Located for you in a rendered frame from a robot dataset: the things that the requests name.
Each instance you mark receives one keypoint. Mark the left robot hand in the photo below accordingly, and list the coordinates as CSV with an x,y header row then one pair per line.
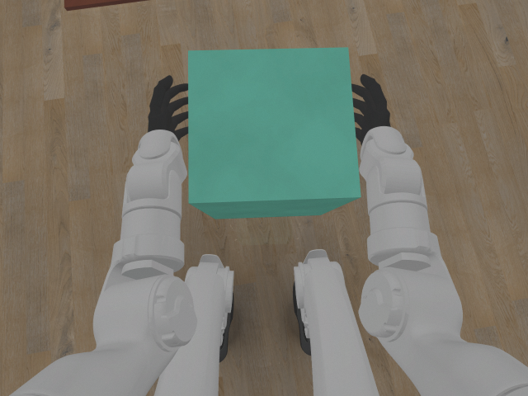
x,y
161,111

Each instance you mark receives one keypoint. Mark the carton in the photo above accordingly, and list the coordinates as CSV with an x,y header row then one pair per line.
x,y
271,132

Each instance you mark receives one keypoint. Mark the robot right thigh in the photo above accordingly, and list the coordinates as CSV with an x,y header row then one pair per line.
x,y
340,364

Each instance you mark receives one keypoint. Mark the robot right foot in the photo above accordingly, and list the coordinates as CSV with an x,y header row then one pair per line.
x,y
304,342

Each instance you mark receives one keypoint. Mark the right robot hand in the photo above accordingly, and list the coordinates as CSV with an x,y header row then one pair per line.
x,y
374,108

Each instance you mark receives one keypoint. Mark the robot left forearm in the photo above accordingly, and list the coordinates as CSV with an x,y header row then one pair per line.
x,y
150,239

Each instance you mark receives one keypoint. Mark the robot right forearm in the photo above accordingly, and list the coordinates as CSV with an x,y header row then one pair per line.
x,y
400,234

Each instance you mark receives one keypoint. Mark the robot right upper arm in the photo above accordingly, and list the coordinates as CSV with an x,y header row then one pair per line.
x,y
417,318

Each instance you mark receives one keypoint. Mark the robot left upper arm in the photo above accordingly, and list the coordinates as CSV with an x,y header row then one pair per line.
x,y
139,326

